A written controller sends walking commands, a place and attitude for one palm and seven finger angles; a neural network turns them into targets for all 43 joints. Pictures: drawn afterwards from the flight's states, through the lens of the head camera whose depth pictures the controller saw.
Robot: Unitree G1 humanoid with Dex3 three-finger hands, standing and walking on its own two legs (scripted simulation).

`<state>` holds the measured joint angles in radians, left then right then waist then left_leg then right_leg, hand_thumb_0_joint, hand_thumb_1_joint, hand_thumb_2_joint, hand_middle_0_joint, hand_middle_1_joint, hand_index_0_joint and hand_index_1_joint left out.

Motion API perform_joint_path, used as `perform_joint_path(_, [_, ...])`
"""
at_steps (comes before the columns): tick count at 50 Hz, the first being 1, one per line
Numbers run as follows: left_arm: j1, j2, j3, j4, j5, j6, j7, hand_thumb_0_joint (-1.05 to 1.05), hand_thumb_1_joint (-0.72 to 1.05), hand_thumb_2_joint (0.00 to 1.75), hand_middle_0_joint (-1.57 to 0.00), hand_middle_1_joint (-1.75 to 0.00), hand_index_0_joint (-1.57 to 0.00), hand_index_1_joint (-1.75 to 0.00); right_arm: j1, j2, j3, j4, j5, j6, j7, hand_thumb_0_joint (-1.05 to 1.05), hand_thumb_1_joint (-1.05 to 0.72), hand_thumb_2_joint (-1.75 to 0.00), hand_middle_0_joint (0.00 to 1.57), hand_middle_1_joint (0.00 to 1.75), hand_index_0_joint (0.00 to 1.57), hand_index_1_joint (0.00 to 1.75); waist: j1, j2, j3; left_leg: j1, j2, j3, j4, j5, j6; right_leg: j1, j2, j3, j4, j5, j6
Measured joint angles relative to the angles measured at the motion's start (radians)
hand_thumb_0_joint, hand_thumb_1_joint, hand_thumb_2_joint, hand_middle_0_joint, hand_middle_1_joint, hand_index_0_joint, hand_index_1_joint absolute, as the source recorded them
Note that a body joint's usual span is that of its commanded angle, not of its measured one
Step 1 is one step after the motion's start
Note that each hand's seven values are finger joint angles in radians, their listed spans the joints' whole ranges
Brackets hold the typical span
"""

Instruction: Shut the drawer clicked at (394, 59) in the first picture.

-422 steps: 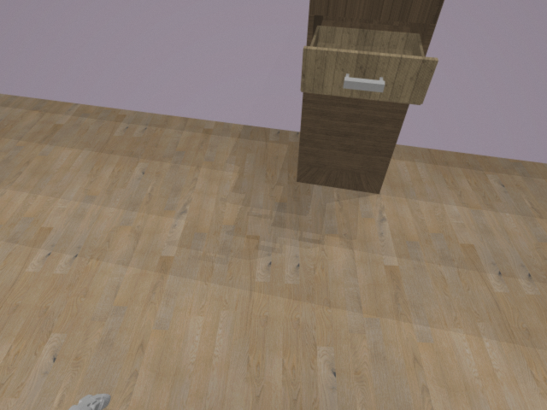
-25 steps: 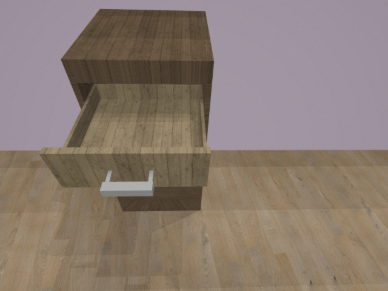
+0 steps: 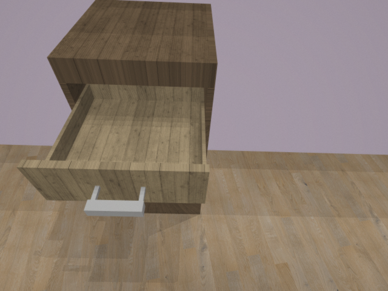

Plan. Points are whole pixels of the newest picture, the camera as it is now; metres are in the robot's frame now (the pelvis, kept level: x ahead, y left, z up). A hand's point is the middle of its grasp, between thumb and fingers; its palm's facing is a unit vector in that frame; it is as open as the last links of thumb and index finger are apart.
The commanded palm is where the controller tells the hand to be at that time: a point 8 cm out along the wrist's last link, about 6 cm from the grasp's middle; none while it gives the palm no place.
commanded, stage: come to a stop and stand still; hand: left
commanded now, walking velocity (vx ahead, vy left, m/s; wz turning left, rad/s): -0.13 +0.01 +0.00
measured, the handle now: (117, 199) +0.30 +0.19 +0.00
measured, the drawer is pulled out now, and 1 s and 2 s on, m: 0.29 0.29 0.29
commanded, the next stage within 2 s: look again from close up in 0.76 s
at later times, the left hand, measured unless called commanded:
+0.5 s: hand out of the picture -0.02 +0.21 -0.16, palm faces -0.02 -0.97 -0.26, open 7.3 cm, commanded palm none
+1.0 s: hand out of the picture -0.06 +0.16 -0.16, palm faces -0.03 -0.98 -0.20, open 7.3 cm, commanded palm none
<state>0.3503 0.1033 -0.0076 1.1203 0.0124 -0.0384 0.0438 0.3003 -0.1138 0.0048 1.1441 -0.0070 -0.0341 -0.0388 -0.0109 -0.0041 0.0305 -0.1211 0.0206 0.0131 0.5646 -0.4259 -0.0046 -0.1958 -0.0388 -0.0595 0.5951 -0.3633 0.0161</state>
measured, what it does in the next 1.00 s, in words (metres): shifts its weight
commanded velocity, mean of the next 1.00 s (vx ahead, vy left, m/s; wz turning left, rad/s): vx -0.01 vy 0.00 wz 0.00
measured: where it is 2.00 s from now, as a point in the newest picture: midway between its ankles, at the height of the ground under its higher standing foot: outside the picture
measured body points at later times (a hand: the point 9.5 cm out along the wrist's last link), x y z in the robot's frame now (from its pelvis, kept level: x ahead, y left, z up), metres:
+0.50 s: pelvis -0.06 +0.02 +0.00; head -0.06 +0.01 +0.45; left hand -0.02 +0.26 -0.14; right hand -0.02 -0.22 -0.15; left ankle -0.08 +0.12 -0.73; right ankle -0.04 -0.13 -0.73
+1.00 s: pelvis -0.06 -0.01 +0.01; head -0.05 -0.02 +0.46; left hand -0.05 +0.21 -0.15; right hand -0.08 -0.22 -0.16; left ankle -0.08 +0.12 -0.73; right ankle -0.04 -0.13 -0.73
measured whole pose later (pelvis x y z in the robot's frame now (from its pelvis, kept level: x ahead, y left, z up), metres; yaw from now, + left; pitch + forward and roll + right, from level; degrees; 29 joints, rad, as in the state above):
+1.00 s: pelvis -0.06 -0.01 +0.01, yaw -2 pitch -2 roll +1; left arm 0.29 0.14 -0.03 1.11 0.02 -0.01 0.03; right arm 0.32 -0.15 0.02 1.12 -0.01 -0.02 -0.02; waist -0.01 0.02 0.04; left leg -0.14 0.01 0.05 0.46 -0.29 -0.01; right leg -0.23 -0.04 -0.03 0.50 -0.24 0.01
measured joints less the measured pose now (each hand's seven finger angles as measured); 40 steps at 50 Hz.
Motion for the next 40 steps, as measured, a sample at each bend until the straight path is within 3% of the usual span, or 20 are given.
perform_joint_path(11, [-0.051, 0.051, 0.008, -0.042, -0.002, 0.021, 0.012, 0.01, 0.93, 0.9, -0.2, -0.3, -0.2, -0.3, -0.056, -0.04, -0.008, -0.025, 0.005, 0.011, -0.002, 0.02, -0.93, -0.9, 0.2, 0.3, 0.2, 0.3, 0.014, -0.011, 0.019, 0.049, -0.022, 0.021, -0.137, 0.092, 0.014, 0.045, -0.017, 0.014, -0.132, 0.07, 0.016])
perform_joint_path(20, [-0.087, 0.086, 0.0, -0.072, 0.005, 0.04, 0.003, 0.0, 0.91, 0.9, -0.2, -0.3, -0.2, -0.3, -0.043, -0.071, -0.012, -0.133, -0.01, 0.018, 0.019, 0.01, -0.92, -0.9, 0.2, 0.3, 0.19, 0.3, 0.007, 0.021, 0.002, -0.054, -0.021, 0.027, -0.003, 0.068, 0.029, -0.037, -0.02, 0.021, -0.048, 0.079, 0.02])
perform_joint_path(30, [-0.067, 0.09, -0.01, -0.086, 0.009, 0.051, -0.018, 0.0, 0.91, 0.9, -0.2, -0.3, -0.2, -0.3, -0.017, -0.082, 0.003, -0.133, -0.013, 0.027, 0.035, 0.01, -0.92, -0.9, 0.2, 0.3, 0.2, 0.3, 0.007, 0.033, -0.022, -0.05, -0.031, 0.05, -0.061, 0.121, 0.03, -0.057, -0.025, 0.046, -0.072, 0.121, 0.013])
perform_joint_path(40, [-0.043, 0.062, -0.015, -0.05, 0.004, 0.04, -0.019, 0.0, 0.91, 0.9, -0.2, -0.3, -0.2, -0.3, 0.027, -0.065, 0.013, -0.068, -0.008, 0.021, 0.032, 0.01, -0.91, -0.9, 0.2, 0.3, 0.2, 0.3, 0.007, 0.03, 0.0, -0.047, -0.024, 0.045, -0.093, 0.14, 0.016, -0.062, -0.019, 0.04, -0.084, 0.128, 0.009])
